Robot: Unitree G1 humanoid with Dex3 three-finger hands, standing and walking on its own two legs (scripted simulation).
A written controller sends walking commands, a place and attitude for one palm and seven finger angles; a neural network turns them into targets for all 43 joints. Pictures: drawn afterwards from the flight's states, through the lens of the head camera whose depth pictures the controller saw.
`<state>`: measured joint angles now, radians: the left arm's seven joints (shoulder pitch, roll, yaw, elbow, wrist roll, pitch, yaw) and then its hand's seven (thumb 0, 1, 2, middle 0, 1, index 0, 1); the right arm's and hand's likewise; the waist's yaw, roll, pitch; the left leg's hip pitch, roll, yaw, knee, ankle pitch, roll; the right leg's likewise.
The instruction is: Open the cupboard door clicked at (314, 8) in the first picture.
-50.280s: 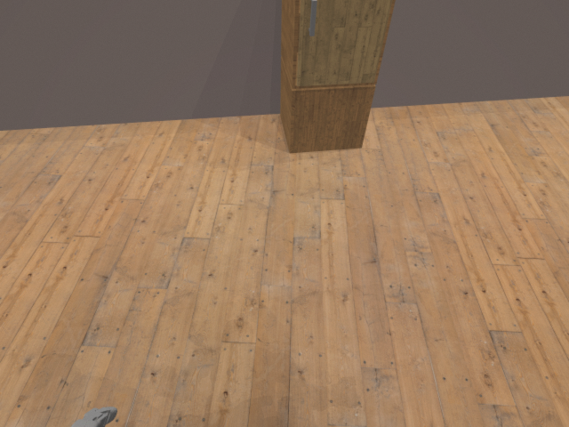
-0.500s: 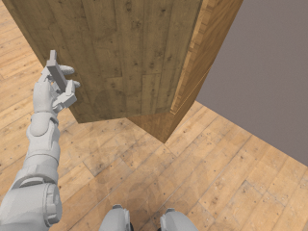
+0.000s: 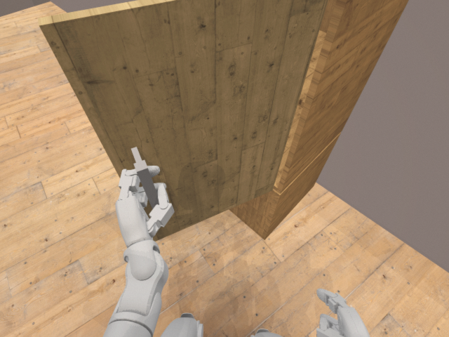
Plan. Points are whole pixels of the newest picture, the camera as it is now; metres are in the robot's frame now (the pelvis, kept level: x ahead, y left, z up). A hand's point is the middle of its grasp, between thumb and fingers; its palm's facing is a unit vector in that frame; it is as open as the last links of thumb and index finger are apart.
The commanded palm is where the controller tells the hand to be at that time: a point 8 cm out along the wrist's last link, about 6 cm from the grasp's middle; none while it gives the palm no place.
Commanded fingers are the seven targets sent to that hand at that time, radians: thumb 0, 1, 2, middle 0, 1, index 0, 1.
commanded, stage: pull the door open along its arc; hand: left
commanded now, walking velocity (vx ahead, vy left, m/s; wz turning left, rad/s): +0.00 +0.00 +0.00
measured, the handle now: (146, 180) +0.38 +0.17 +0.05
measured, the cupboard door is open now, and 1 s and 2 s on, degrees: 70 84 86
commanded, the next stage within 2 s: open thumb and fingers to let go in 0.26 s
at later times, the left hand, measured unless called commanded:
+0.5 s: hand (196, 237) +0.28 +0.06 +0.04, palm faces +0.42 -0.91 -0.02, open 6.0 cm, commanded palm +0.23 +0.11 +0.04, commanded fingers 0.00 0.34 0.66 -0.36 -1.29 -0.36 -1.29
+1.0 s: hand (196, 237) +0.28 +0.06 +0.04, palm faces +0.39 -0.92 +0.00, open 13.9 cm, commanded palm +0.23 +0.11 +0.04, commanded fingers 0.00 -0.50 0.30 -0.21 -0.65 -0.21 -0.65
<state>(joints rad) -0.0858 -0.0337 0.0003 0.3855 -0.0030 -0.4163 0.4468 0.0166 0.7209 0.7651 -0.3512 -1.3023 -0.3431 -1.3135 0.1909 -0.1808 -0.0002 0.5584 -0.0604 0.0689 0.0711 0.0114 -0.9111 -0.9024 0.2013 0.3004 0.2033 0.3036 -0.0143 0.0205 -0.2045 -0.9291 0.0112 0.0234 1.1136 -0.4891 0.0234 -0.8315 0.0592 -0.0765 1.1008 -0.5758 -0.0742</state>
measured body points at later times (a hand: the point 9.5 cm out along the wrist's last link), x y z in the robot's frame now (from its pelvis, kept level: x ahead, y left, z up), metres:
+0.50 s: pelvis -0.01 -0.03 +0.00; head +0.05 -0.05 +0.44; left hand +0.25 +0.11 +0.04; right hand +0.18 -0.25 -0.11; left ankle +0.02 +0.10 -0.65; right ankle -0.02 -0.08 -0.66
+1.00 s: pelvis -0.01 -0.03 +0.00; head +0.05 -0.04 +0.44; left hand +0.25 +0.11 +0.04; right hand +0.17 -0.24 -0.11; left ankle +0.02 +0.10 -0.66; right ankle -0.02 -0.08 -0.66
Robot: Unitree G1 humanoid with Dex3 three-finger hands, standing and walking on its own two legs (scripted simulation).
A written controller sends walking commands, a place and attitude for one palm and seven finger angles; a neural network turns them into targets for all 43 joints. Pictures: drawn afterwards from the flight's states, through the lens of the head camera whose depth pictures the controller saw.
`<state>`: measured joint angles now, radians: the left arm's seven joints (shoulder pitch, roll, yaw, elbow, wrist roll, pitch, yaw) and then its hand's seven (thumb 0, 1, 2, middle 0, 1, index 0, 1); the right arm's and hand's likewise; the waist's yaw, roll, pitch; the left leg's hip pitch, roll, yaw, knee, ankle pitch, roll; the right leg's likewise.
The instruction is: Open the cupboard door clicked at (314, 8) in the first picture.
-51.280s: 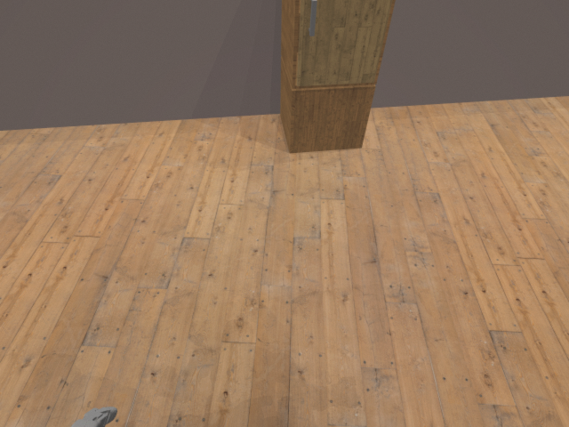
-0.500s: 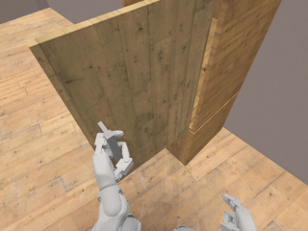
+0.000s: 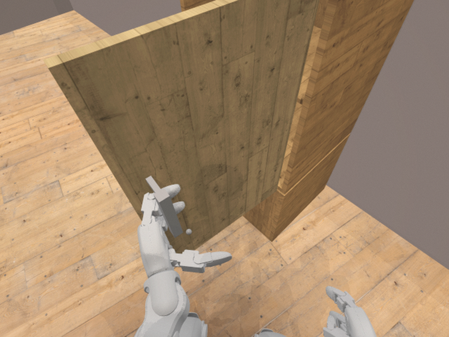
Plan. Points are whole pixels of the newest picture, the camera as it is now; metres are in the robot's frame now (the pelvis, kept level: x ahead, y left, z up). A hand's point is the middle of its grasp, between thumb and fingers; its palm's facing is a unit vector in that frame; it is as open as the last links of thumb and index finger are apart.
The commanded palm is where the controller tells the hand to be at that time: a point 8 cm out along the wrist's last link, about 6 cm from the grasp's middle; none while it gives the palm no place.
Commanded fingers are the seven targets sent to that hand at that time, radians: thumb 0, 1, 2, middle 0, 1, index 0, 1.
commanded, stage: open thumb and fingers to let go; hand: left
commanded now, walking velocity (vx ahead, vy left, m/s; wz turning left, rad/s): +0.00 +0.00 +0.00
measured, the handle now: (164, 208) +0.33 +0.12 +0.05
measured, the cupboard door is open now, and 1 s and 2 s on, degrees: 84 86 86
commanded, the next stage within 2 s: slide the hand sideways off the handle in 0.18 s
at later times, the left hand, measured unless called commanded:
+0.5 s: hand (177, 253) +0.25 +0.09 +0.04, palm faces -0.16 -0.99 -0.01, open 16.1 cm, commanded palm +0.23 +0.14 +0.04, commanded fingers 0.00 -0.50 0.30 -0.15 -0.30 -0.15 -0.30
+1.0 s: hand (158, 272) +0.22 +0.12 +0.04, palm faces -0.09 -1.00 +0.02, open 16.1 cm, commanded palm +0.20 +0.18 +0.04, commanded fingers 0.00 -0.50 0.30 -0.15 -0.30 -0.15 -0.30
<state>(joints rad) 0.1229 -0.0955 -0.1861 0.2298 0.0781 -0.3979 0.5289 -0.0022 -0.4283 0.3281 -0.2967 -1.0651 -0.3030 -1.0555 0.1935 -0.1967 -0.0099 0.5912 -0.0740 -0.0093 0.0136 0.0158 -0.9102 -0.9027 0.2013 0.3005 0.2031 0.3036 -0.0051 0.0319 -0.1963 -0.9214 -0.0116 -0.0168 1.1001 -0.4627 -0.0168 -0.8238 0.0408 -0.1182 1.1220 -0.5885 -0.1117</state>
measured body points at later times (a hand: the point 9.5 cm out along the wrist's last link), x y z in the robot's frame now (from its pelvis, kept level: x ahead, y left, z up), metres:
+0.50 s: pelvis -0.01 +0.03 +0.00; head +0.04 +0.01 +0.44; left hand +0.26 +0.15 +0.05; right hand +0.16 -0.20 -0.10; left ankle +0.04 +0.13 -0.65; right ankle -0.02 -0.05 -0.65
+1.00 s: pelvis +0.00 +0.05 -0.01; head +0.05 +0.04 +0.44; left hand +0.22 +0.17 +0.04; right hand +0.18 -0.17 -0.09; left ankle +0.04 +0.13 -0.65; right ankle -0.02 -0.05 -0.65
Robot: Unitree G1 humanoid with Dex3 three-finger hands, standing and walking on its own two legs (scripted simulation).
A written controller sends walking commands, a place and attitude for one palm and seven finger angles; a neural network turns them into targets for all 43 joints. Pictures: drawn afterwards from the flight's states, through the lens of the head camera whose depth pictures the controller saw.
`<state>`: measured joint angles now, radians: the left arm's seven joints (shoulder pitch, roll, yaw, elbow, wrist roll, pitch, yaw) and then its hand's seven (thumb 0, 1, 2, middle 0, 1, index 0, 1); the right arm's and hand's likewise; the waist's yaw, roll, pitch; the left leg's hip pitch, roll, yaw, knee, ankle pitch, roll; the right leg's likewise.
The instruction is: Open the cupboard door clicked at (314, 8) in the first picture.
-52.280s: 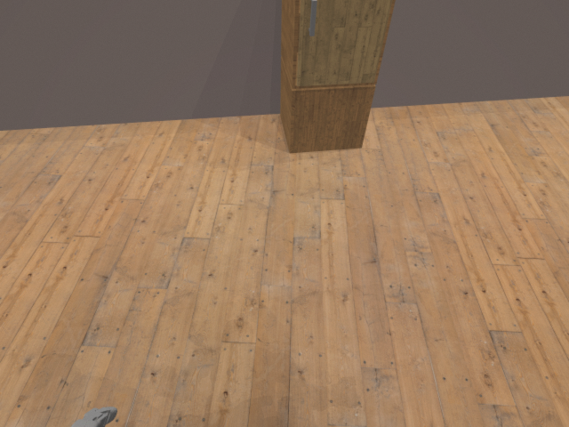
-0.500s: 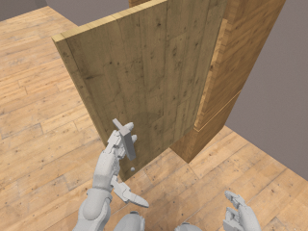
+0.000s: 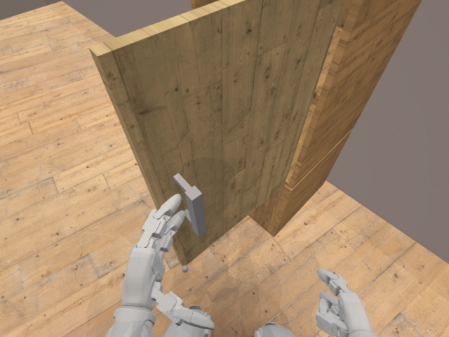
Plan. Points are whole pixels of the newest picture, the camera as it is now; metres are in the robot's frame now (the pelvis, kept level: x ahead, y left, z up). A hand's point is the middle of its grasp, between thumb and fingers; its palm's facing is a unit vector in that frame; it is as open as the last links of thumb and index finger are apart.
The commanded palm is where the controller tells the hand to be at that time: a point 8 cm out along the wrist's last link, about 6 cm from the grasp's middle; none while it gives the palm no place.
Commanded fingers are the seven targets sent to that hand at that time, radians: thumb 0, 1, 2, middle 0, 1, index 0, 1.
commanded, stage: slide the hand sideways off the handle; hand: left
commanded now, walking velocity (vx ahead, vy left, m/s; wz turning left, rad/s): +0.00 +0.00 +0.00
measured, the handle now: (190, 206) +0.32 +0.08 +0.06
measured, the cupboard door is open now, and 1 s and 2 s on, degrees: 86 86 86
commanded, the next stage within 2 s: draw the hand back to the body in 0.48 s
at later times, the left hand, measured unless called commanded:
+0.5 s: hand (147, 296) +0.18 +0.13 +0.05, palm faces +0.02 -1.00 -0.03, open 16.3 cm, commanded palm +0.16 +0.18 +0.05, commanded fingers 0.00 -0.50 0.30 -0.15 -0.30 -0.15 -0.30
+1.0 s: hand (104, 285) +0.18 +0.17 +0.11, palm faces +0.01 -1.00 -0.04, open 16.3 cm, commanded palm +0.15 +0.23 +0.13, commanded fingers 0.00 -0.43 0.33 -0.15 -0.30 -0.15 -0.30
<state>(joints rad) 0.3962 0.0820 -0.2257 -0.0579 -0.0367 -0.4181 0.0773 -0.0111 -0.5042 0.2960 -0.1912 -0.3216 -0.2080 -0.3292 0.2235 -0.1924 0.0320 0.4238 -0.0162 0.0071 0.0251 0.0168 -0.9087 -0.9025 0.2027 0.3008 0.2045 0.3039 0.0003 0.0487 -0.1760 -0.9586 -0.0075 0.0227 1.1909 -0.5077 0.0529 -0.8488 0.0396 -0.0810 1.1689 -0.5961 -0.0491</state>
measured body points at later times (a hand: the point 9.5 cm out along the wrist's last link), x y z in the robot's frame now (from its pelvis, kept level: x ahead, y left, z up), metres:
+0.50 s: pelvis +0.00 -0.02 -0.01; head +0.05 -0.02 +0.44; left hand +0.18 +0.18 +0.05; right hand +0.20 -0.25 -0.09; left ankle +0.04 +0.08 -0.64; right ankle -0.01 -0.10 -0.64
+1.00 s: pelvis +0.01 -0.01 +0.03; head +0.02 -0.01 +0.48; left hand +0.17 +0.22 +0.12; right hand +0.19 -0.24 -0.04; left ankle +0.04 +0.08 -0.64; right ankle -0.01 -0.10 -0.64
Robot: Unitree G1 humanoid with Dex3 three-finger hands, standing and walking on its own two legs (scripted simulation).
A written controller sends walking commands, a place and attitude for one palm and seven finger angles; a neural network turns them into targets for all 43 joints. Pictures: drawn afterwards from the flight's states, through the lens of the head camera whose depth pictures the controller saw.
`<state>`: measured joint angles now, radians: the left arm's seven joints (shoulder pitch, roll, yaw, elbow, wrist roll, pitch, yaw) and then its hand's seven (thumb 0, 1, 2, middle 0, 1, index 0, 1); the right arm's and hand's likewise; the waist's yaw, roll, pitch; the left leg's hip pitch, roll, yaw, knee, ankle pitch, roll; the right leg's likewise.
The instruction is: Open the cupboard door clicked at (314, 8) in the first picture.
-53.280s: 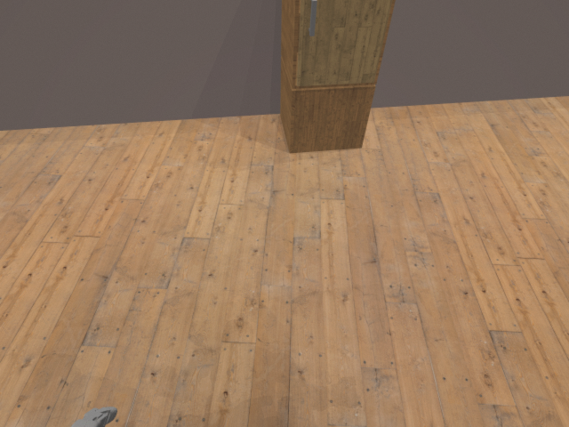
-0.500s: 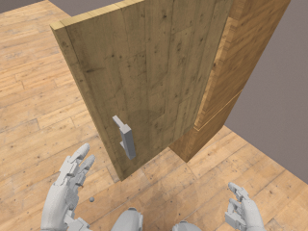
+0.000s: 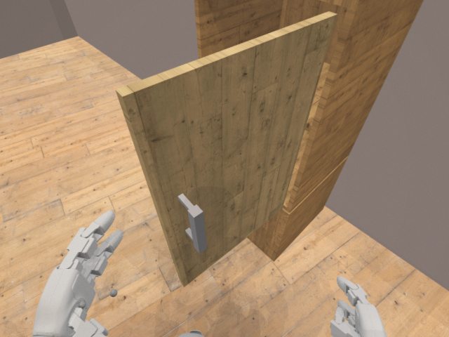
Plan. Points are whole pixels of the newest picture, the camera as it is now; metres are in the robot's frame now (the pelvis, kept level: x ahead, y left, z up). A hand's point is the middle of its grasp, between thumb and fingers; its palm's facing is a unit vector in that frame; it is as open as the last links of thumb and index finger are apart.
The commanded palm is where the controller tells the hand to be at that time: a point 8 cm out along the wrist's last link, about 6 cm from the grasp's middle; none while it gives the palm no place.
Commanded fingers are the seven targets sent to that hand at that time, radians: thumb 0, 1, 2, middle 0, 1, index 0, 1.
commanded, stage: draw the hand back to the body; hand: left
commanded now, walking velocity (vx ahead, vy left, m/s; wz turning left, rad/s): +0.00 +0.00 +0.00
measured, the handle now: (192, 224) +0.32 +0.08 +0.03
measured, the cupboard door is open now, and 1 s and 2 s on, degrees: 86 86 86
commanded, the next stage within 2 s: step back with the hand held close in 1.16 s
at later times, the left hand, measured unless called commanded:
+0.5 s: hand (35, 243) +0.21 +0.25 +0.16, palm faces +0.33 -0.86 -0.38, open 12.5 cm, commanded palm +0.16 +0.30 +0.19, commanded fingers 0.00 0.44 0.70 -0.18 -0.30 -0.18 -0.30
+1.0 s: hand (3, 217) +0.21 +0.27 +0.21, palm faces +0.43 -0.82 -0.38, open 7.6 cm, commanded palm +0.16 +0.31 +0.24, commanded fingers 0.00 0.90 0.90 -0.20 -0.30 -0.20 -0.30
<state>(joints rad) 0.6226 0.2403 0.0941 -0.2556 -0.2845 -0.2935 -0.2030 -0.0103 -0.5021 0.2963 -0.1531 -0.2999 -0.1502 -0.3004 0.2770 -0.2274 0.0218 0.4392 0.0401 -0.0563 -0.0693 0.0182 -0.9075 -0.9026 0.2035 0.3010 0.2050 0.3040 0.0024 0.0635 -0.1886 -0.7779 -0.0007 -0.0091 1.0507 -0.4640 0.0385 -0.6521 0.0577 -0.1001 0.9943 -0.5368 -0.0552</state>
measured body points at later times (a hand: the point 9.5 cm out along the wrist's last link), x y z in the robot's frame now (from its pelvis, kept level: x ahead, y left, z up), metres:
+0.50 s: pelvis +0.02 +0.03 +0.05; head +0.00 +0.01 +0.50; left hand +0.18 +0.30 +0.19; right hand +0.21 -0.19 -0.02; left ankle +0.03 +0.09 -0.67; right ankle -0.02 -0.09 -0.67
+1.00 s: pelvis +0.02 +0.01 +0.07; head +0.00 -0.01 +0.52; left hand +0.18 +0.31 +0.23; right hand +0.20 -0.22 -0.01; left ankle +0.03 +0.09 -0.67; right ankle -0.02 -0.09 -0.67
